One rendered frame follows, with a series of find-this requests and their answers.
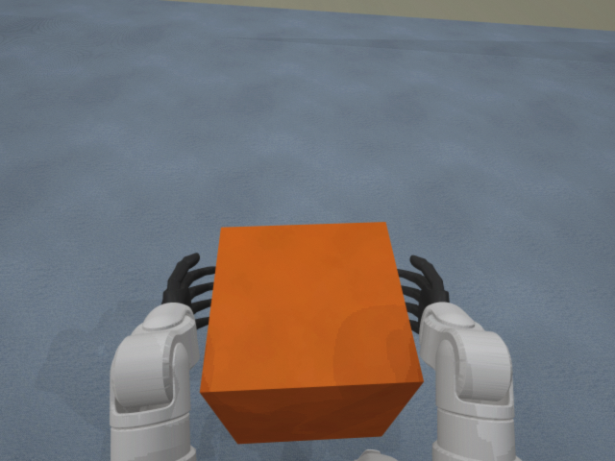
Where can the robot right hand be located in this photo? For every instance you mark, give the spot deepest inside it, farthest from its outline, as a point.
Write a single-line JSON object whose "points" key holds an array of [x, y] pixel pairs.
{"points": [[430, 283]]}

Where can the right robot shin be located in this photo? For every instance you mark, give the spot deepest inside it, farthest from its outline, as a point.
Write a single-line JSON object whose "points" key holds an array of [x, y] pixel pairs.
{"points": [[370, 451]]}

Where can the robot right forearm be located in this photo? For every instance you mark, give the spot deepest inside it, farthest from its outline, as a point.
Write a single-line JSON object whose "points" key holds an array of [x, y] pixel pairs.
{"points": [[473, 386]]}

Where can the carton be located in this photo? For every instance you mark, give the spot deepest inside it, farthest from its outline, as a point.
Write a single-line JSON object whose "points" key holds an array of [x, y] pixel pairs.
{"points": [[308, 337]]}

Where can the robot left hand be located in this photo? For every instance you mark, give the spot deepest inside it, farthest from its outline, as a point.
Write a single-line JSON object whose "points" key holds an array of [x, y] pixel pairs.
{"points": [[177, 286]]}

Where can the robot left forearm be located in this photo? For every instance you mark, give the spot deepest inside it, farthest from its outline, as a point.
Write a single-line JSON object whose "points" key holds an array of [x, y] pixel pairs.
{"points": [[150, 388]]}

